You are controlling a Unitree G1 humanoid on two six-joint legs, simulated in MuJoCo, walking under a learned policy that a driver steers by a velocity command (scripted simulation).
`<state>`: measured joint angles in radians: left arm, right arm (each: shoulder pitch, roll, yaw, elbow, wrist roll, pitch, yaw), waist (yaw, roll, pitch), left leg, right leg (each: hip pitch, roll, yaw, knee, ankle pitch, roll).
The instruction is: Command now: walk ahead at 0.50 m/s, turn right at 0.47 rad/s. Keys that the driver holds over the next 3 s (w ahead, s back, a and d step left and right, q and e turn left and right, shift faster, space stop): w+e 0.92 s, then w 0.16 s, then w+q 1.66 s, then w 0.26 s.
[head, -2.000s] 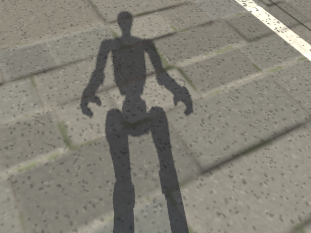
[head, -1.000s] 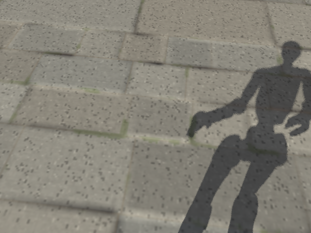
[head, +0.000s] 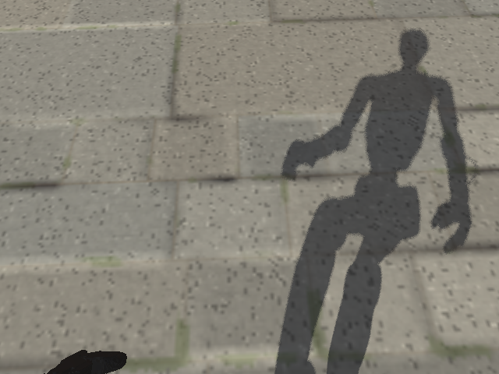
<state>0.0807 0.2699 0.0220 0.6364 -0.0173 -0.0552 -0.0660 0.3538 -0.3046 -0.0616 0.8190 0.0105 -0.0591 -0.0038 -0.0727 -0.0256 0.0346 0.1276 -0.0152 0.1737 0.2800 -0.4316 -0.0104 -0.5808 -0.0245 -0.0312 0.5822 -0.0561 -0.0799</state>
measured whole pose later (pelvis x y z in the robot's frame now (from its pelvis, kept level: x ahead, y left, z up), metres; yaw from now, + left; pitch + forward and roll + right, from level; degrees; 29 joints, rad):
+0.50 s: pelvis +0.30 +0.00 +0.01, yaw -17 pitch +2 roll +0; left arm 0.39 0.31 0.07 0.71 -0.02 -0.02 0.01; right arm 0.05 -0.29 -0.03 0.66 0.00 -0.12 0.02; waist 0.08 0.03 0.00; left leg -0.45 -0.01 -0.08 0.46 -0.04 -0.01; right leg -0.08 0.12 0.24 0.51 -0.44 -0.06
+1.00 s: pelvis +0.54 -0.12 +0.00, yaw -35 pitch +2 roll +2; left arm 0.06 0.28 0.04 0.56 -0.02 -0.02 -0.06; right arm 0.35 -0.32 -0.07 0.85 0.03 -0.06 0.00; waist -0.09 -0.02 0.05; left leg 0.10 0.04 0.23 0.34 -0.44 -0.05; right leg -0.54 -0.03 -0.03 0.59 -0.11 -0.08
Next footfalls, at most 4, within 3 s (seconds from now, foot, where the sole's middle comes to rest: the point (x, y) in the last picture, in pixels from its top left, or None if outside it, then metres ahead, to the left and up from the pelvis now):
0.02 right None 0.19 -0.09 -0.76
0.50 left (224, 359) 0.49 0.07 -0.76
1.02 right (355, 300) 0.62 -0.30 -0.76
1.56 left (326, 192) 1.00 -0.28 -0.76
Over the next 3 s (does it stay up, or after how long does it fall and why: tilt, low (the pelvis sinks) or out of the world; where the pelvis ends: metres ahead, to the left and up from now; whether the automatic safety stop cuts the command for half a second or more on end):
stays up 1.57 -0.38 0.02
